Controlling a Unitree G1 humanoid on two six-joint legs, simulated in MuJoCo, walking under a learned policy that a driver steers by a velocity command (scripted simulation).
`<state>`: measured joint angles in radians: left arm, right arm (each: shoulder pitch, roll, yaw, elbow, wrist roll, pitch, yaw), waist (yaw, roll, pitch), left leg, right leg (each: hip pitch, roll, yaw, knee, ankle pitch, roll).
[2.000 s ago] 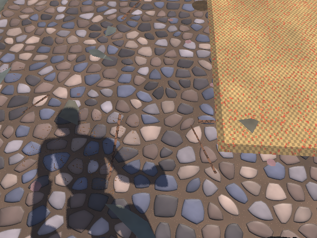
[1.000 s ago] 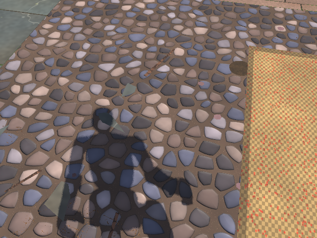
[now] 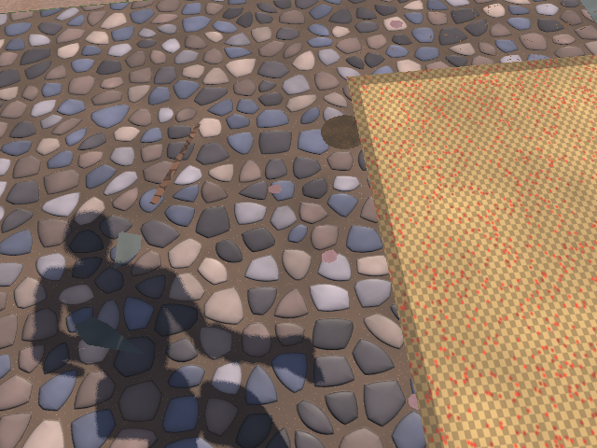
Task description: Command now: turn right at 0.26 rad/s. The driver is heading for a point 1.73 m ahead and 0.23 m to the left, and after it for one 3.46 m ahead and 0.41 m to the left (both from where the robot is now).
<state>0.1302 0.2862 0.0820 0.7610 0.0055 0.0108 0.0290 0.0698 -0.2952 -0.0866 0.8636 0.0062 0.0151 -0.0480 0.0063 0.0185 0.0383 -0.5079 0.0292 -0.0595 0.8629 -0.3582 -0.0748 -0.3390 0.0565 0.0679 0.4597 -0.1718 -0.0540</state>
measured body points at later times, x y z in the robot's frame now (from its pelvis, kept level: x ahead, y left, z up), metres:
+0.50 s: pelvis +0.02 +0.03 -0.01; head +0.03 +0.03 +0.44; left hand +0.15 +0.30 -0.13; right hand +0.13 -0.23 -0.13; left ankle +0.02 +0.16 -0.74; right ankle +0.02 -0.09 -0.74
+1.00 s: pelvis +0.05 +0.03 -0.01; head +0.04 +0.02 +0.44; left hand +0.12 +0.29 -0.14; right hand +0.06 -0.24 -0.16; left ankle +0.02 +0.16 -0.74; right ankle +0.02 -0.09 -0.73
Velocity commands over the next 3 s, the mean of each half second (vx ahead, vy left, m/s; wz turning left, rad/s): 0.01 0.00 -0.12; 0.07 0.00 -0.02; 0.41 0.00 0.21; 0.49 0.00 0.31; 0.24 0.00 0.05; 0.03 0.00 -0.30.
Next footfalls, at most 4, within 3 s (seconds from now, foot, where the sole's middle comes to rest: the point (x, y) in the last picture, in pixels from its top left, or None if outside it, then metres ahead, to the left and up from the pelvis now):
0.12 left None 0.06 0.15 -0.78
1.50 left None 0.44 0.15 -0.78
2.04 right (317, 306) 0.78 0.02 -0.78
2.44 left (217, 289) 0.83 0.28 -0.78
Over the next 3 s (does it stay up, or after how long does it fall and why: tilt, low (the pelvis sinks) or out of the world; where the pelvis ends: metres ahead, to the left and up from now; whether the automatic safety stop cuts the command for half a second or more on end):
stays up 0.75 0.09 -0.01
